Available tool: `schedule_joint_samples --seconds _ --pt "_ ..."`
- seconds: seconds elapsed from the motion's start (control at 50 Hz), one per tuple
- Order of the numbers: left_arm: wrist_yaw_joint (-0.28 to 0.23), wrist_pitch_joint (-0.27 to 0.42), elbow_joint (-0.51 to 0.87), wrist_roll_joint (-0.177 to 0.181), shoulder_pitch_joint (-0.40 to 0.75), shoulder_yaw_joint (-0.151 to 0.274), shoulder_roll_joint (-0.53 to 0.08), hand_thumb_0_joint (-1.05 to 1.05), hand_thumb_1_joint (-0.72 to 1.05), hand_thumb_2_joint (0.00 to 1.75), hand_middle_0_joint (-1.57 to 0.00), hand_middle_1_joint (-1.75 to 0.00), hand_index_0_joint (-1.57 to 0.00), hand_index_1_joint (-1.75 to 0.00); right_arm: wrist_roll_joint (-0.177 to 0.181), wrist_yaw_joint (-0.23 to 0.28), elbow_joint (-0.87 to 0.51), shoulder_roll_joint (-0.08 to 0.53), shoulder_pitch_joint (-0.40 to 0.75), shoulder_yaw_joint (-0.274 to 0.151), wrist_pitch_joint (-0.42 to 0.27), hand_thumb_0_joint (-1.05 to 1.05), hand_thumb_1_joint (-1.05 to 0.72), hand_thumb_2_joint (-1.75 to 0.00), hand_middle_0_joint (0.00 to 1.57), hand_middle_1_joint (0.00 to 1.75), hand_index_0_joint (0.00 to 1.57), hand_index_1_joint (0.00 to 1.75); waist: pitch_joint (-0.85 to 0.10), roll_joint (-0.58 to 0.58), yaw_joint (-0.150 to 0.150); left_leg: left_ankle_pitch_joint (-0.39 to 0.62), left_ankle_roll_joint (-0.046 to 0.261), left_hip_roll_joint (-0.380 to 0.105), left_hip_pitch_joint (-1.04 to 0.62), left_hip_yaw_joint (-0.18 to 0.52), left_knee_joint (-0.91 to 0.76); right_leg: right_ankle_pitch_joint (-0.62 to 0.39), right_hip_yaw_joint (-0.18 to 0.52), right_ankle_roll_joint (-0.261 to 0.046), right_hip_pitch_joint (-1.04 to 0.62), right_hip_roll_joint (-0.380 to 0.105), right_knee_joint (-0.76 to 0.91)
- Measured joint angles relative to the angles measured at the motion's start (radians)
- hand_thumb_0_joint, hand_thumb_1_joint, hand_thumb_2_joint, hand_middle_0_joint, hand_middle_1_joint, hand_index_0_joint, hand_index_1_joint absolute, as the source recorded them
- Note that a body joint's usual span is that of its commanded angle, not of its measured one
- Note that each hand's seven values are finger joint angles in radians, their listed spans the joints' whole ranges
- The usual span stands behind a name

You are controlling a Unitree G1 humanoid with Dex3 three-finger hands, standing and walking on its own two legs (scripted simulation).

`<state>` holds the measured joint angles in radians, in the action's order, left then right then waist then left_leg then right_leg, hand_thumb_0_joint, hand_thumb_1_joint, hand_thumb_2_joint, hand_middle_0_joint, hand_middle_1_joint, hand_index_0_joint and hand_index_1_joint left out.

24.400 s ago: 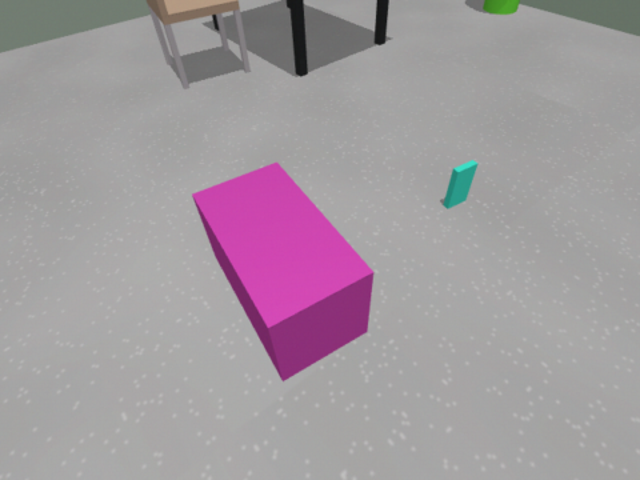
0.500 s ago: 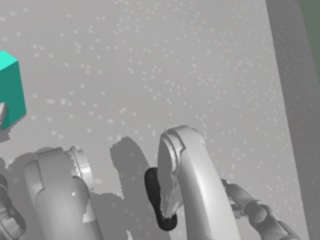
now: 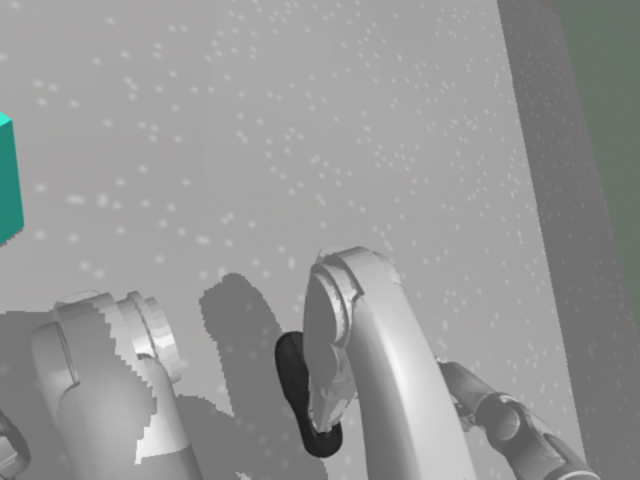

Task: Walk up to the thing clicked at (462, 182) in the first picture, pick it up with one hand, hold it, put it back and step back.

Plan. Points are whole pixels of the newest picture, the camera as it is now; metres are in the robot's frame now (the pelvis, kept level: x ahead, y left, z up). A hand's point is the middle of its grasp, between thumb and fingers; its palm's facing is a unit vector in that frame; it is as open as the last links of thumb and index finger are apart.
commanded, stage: lower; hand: left
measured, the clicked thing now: out of the picture +0.44 +0.30 -0.16
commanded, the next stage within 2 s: loosen in 0.30 s
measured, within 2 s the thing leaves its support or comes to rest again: rests again in 1.64 s
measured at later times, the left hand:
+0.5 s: hand out of the picture +0.43 +0.32 -0.16, palm faces +0.52 -0.85 +0.00, open 7.9 cm
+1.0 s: hand out of the picture +0.42 +0.32 -0.15, palm faces +0.52 -0.85 +0.01, open 15.6 cm
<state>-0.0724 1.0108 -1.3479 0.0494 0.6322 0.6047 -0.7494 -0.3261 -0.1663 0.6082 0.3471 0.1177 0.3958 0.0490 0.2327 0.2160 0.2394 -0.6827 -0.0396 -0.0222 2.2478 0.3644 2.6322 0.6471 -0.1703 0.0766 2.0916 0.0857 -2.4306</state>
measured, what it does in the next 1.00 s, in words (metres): stands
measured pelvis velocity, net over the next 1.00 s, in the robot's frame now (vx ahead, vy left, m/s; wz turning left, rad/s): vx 0.00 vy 0.01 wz -0.03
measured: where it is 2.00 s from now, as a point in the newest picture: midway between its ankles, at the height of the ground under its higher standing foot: (235, 453)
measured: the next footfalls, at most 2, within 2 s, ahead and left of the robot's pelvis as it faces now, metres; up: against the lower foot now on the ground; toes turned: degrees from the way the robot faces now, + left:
none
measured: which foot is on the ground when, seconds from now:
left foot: down 0.00-1.00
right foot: down 0.00-1.00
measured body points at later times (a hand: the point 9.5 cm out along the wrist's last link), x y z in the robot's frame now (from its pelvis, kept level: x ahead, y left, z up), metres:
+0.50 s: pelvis +0.00 +0.00 +0.00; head +0.22 +0.18 +0.34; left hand +0.39 +0.36 -0.15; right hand +0.17 -0.25 -0.04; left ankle +0.08 +0.13 -0.25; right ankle +0.13 -0.13 -0.25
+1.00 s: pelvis +0.00 +0.01 +0.00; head +0.21 +0.19 +0.34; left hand +0.39 +0.37 -0.15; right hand +0.16 -0.24 -0.04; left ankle +0.08 +0.13 -0.25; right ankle +0.13 -0.13 -0.25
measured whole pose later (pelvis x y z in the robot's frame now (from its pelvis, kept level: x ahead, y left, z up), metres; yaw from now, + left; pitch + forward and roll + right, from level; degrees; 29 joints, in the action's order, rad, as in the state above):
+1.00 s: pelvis +0.00 +0.01 +0.00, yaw -2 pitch +13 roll -17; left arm -0.09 1.07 -1.40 0.06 0.66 0.57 -0.80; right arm -0.35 -0.17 0.59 0.35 0.14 0.45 0.05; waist 0.26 0.25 0.23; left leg -0.69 -0.02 -0.03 2.24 0.39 2.65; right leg 0.63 -0.20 0.08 2.07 0.10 -2.41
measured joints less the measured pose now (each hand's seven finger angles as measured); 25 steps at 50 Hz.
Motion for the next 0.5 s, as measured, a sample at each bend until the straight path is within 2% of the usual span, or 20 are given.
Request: schedule_joint_samples --seconds 0.16,0.5 --pt "-0.008 0.016 -0.020 -0.005 0.009 -0.008 -0.019 0.03 -0.23 1.06 -0.93 -1.18 -0.92 -1.18 -0.008 -0.003 -0.010 0.002 0.012 0.014 -0.005 0.00 -0.91 -0.91 0.20 0.30 0.21 0.30 0.011 0.009 0.002 -0.003 0.009 -0.004 0.001 0.007 0.008 -0.002 -0.006 -0.001 -0.005 0.006 0.004" --pt "-0.028 0.042 -0.034 -0.011 0.014 -0.018 -0.038 0.03 -0.22 1.03 -0.95 -1.15 -0.93 -1.16 -0.026 -0.009 -0.020 0.002 0.033 0.040 -0.005 0.00 -0.91 -0.90 0.20 0.30 0.21 0.30 0.031 0.031 0.002 -0.008 0.008 -0.003 -0.008 0.023 0.017 -0.004 -0.018 0.002 -0.019 0.009 0.008"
